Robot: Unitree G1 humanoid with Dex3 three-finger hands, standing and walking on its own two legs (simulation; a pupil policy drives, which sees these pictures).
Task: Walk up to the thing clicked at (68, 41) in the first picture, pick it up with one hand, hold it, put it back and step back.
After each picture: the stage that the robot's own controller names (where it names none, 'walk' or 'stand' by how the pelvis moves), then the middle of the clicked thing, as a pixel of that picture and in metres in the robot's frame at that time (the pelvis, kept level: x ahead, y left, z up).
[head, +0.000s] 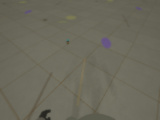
stand; (67, 41) +1.78 +0.63 -0.72
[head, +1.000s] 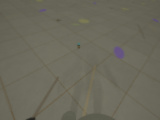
walk; (78, 45) +1.70 +0.29 -0.69
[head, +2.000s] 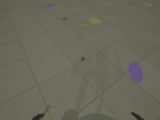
walk; (82, 58) +1.14 +0.14 -0.70
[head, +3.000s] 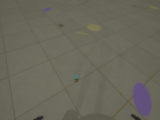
walk; (76, 78) +0.67 +0.18 -0.71
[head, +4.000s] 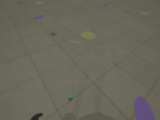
walk; (70, 97) +0.43 +0.20 -0.71
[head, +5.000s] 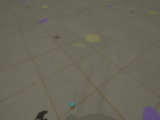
stand; (72, 105) +0.33 +0.20 -0.71
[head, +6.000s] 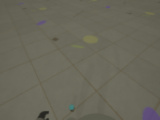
stand; (71, 108) +0.30 +0.20 -0.72
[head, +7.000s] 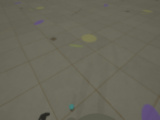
stand; (71, 107) +0.30 +0.20 -0.72
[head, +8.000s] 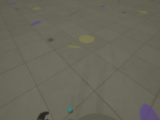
stand; (70, 109) +0.28 +0.21 -0.72
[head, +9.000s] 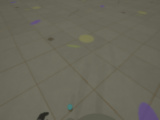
stand; (70, 107) +0.30 +0.20 -0.73
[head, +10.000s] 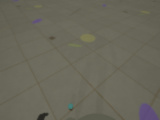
stand; (70, 107) +0.30 +0.20 -0.73
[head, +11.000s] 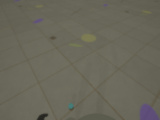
stand; (71, 107) +0.31 +0.20 -0.73
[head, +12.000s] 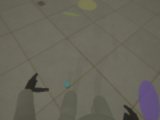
go down; (67, 85) +0.35 +0.21 -0.56
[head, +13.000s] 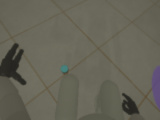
go down; (64, 70) +0.38 +0.24 -0.31
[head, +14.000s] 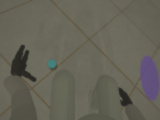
close in; (52, 65) +0.37 +0.27 -0.25
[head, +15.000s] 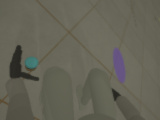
close; (31, 64) +0.36 +0.28 -0.21
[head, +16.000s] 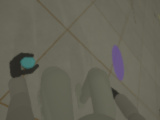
close; (28, 64) +0.35 +0.29 -0.22
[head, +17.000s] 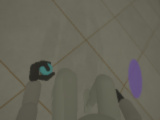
lift; (45, 70) +0.29 +0.28 -0.16
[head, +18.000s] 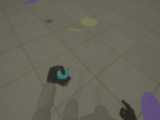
lift; (63, 77) +0.31 +0.18 +0.01
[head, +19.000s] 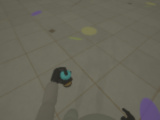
hold; (66, 79) +0.32 +0.17 +0.00
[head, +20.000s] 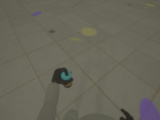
hold; (67, 79) +0.32 +0.17 -0.01
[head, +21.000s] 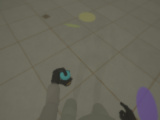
crouch; (66, 78) +0.33 +0.17 -0.06
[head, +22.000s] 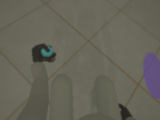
lower; (49, 55) +0.45 +0.26 -0.10
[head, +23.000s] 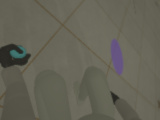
lower; (20, 56) +0.40 +0.30 -0.22
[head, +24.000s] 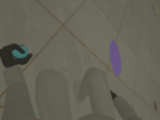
lower; (21, 56) +0.40 +0.30 -0.22
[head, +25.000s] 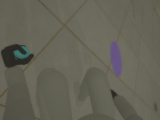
lower; (22, 56) +0.39 +0.30 -0.22
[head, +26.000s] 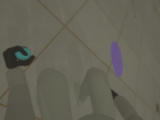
lower; (24, 57) +0.38 +0.30 -0.22
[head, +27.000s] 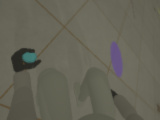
open; (29, 60) +0.38 +0.27 -0.22
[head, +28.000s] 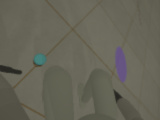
stand; (39, 60) +0.37 +0.25 -0.23
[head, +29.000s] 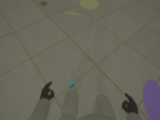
walk; (71, 83) +0.37 +0.19 -0.53
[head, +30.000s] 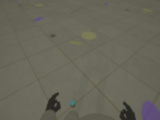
stand; (72, 103) +0.34 +0.17 -0.66
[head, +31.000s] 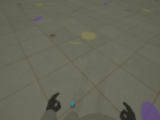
stand; (72, 104) +0.33 +0.17 -0.67
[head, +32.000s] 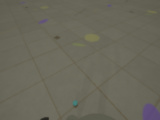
stand; (75, 104) +0.35 +0.17 -0.72
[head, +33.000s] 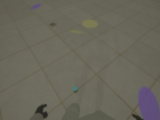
walk; (75, 89) +0.42 +0.18 -0.70
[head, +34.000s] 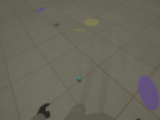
walk; (79, 79) +0.61 +0.20 -0.70
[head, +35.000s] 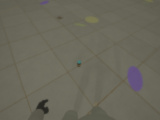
walk; (79, 63) +0.93 +0.15 -0.70
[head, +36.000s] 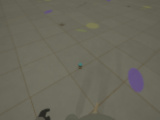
stand; (80, 66) +0.98 +0.18 -0.71
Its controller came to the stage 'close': yes
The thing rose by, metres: 0.70
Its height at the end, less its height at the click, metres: +0.00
